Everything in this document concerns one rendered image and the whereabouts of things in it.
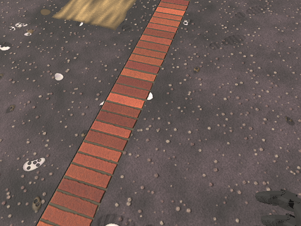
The robot right hand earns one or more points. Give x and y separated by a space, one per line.
284 199

